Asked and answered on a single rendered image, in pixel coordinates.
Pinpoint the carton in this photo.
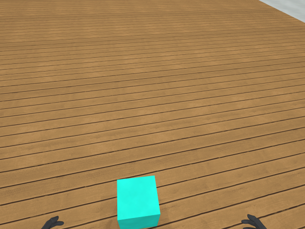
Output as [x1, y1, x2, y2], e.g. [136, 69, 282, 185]
[117, 176, 160, 229]

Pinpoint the robot left hand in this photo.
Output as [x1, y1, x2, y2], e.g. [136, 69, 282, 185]
[41, 216, 64, 229]

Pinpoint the robot right hand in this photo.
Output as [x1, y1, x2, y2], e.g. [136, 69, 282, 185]
[241, 214, 267, 229]

